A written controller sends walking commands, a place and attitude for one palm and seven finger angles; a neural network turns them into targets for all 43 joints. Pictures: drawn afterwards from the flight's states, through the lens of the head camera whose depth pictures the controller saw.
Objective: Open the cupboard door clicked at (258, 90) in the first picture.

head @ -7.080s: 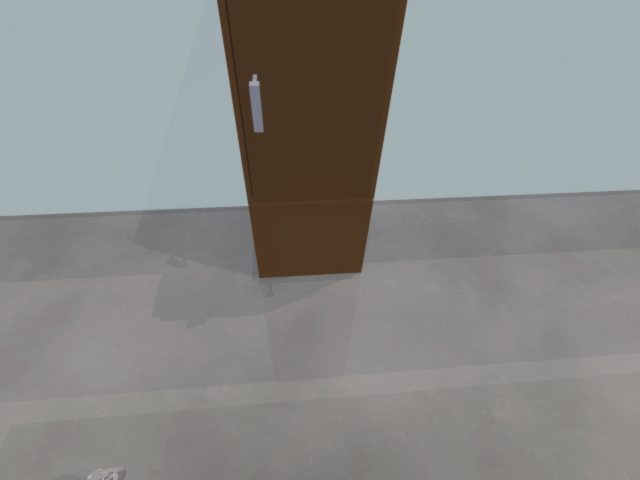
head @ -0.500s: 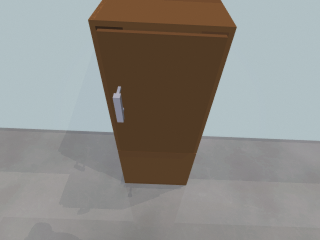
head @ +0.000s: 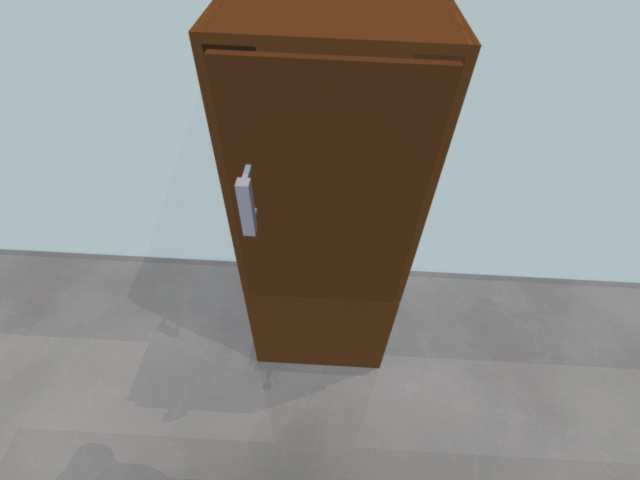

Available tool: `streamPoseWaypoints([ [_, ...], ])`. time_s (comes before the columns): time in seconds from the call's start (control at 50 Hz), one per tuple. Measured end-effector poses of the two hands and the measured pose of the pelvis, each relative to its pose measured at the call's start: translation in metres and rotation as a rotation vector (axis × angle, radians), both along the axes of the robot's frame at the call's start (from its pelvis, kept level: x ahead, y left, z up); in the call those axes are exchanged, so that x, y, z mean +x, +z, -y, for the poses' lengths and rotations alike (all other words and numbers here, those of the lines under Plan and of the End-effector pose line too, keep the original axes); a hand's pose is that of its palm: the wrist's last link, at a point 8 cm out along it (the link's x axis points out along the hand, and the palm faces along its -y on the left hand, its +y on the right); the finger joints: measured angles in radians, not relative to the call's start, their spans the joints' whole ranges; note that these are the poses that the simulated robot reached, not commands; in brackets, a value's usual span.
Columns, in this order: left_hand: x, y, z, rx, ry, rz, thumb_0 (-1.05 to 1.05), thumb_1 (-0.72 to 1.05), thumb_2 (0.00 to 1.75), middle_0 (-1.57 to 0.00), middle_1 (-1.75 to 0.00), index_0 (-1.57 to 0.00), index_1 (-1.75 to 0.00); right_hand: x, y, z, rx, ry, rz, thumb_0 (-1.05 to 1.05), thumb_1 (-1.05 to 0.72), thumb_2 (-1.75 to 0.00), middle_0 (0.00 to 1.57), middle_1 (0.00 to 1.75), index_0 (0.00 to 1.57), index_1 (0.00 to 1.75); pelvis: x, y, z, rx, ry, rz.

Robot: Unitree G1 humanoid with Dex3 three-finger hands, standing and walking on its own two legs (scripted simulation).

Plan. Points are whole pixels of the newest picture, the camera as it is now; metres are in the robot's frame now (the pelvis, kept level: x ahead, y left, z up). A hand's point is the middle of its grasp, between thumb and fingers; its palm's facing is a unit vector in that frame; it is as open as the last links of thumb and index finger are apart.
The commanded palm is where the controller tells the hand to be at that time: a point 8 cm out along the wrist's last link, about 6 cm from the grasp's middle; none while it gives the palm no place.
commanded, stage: look again from close up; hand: left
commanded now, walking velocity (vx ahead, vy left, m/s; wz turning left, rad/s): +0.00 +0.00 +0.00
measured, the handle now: (248, 200) +0.57 +0.16 +0.01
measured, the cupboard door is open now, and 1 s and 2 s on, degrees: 0 0 0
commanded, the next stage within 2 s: raise the hand with hooked fingers in 0.26 s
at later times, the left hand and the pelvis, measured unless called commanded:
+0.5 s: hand out of the picture +0.11 +0.20 -0.07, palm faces +0.26 -0.95 -0.16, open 7.3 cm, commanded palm +0.10 +0.23 -0.06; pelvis -0.02 +0.00 -0.01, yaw +2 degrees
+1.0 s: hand (161, 457) +0.16 +0.20 -0.04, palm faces +0.05 -1.00 -0.07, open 9.9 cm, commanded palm +0.14 +0.26 -0.03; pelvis -0.03 -0.01 -0.09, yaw +4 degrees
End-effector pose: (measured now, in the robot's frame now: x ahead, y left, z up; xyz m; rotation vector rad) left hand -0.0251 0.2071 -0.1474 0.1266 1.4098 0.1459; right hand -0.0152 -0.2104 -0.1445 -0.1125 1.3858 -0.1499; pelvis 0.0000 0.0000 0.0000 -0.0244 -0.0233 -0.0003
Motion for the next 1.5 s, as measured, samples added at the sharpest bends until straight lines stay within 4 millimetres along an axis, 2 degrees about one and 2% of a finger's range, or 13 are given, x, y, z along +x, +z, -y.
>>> streamPoseWaypoints([
  [0.22, 0.017, -0.002, -0.004, -0.015, -0.007, 0.092, 0.01, 0.91, 0.9, -0.2, -0.3, -0.2, -0.3, 0.038, 0.016, 0.02, -0.067, 0.03, 0.136, 0.01, -0.92, -0.9, 0.2, 0.29, 0.2, 0.3, -0.003, 0.002, -0.002, 0.003, -0.007, 0.003],
  [0.38, 0.011, -0.004, -0.007, -0.023, -0.017, 0.088, 0.01, 0.91, 0.9, -0.2, -0.3, -0.2, -0.3, 0.044, 0.023, 0.019, -0.082, 0.044, 0.158, 0.0, -0.92, -0.9, 0.2, 0.29, 0.2, 0.3, -0.008, 0.003, -0.004, -0.006, -0.011, 0.007],
  [0.42, 0.033, 0.015, -0.017, 0.0, 0.072, 0.222, 0.02, 0.92, 0.9, -0.2, -0.3, -0.21, -0.3, 0.051, 0.029, 0.019, -0.097, 0.044, 0.249, 0.0, -0.92, -0.9, 0.2, 0.29, 0.2, 0.3, -0.012, 0.001, -0.004, -0.004, -0.004, 0.013],
  [0.48, 0.086, 0.076, -0.036, 0.084, 0.104, 0.627, 0.03, 0.93, 0.89, -0.2, -0.32, -0.21, -0.31, 0.072, 0.04, 0.02, -0.104, 0.06, 0.462, 0.01, -0.91, -0.9, 0.2, 0.29, 0.2, 0.3, -0.018, -0.005, -0.004, 0.013, 0.02, -0.003],
  [0.56, 0.149, 0.14, -0.036, 0.076, 0.054, 1.126, 0.03, 0.88, 0.87, -0.2, -0.35, -0.21, -0.34, 0.109, 0.039, 0.024, -0.1, 0.147, 0.666, 0.01, -0.91, -0.9, 0.2, 0.29, 0.2, 0.3, -0.032, -0.023, -0.006, 0.004, 0.074, -0.057],
  [0.6, 0.169, 0.15, -0.028, 0.013, 0.003, 1.328, 0.02, 0.84, 0.86, -0.2, -0.37, -0.21, -0.36, 0.127, 0.036, 0.027, -0.105, 0.186, 0.735, 0.01, -0.91, -0.9, 0.2, 0.29, 0.2, 0.3, -0.038, -0.038, -0.005, -0.001, 0.074, -0.109],
  [0.66, 0.18, 0.137, -0.012, -0.107, -0.141, 1.49, 0.01, 0.77, 0.83, -0.2, -0.41, -0.21, -0.4, 0.152, 0.034, 0.031, -0.119, 0.226, 0.829, 0.01, -0.9, -0.9, 0.2, 0.29, 0.2, 0.3, -0.045, -0.065, 0.0, -0.007, 0.051, -0.159],
  [0.78, 0.153, 0.08, -0.016, -0.182, -0.121, 1.314, 0.01, 0.62, 0.78, -0.22, -0.49, -0.23, -0.49, 0.186, 0.038, 0.026, -0.134, 0.241, 0.924, 0.01, -0.9, -0.9, 0.2, 0.29, 0.2, 0.3, -0.044, -0.093, 0.005, -0.018, 0.038, -0.176],
  [0.9, 0.133, 0.106, -0.041, -0.011, -0.064, 1.39, 0.02, 0.47, 0.72, -0.23, -0.58, -0.24, -0.58, 0.196, 0.027, 0.006, -0.107, 0.314, 0.87, 0.01, -0.9, -0.9, 0.2, 0.29, 0.2, 0.3, -0.036, -0.093, 0.007, -0.058, 0.064, -0.199],
  [0.96, 0.147, 0.117, -0.044, -0.006, -0.117, 1.444, 0.02, 0.4, 0.69, -0.23, -0.63, -0.24, -0.62, 0.196, 0.012, -0.002, -0.077, 0.336, 0.82, 0.01, -0.9, -0.9, 0.2, 0.29, 0.2, 0.3, -0.033, -0.094, 0.007, -0.072, 0.073, -0.221],
  [1.08, 0.188, 0.111, -0.05, -0.096, -0.186, 1.326, 0.01, 0.26, 0.63, -0.24, -0.72, -0.25, -0.71, 0.184, -0.004, -0.005, -0.048, 0.268, 0.72, 0.01, -0.9, -0.9, 0.2, 0.3, 0.21, 0.3, -0.022, -0.087, 0.005, -0.072, 0.063, -0.245],
  [1.24, 0.214, 0.13, -0.072, -0.05, -0.139, 1.34, 0.01, 0.08, 0.55, -0.26, -0.84, -0.26, -0.83, 0.177, 0.006, 0.013, -0.101, 0.202, 0.654, 0.01, -0.9, -0.9, 0.2, 0.3, 0.21, 0.3, 0.002, -0.072, 0.002, -0.062, 0.051, -0.259],
  [1.5, 0.241, 0.14, -0.092, -0.058, -0.16, 1.361, 0.0, -0.23, 0.42, -0.28, -1.03, -0.29, -1.02, 0.21, 0.028, 0.026, -0.156, 0.229, 0.696, 0.01, -0.9, -0.9, 0.2, 0.29, 0.2, 0.3, 0.019, -0.063, -0.002, -0.06, 0.053, -0.261],
])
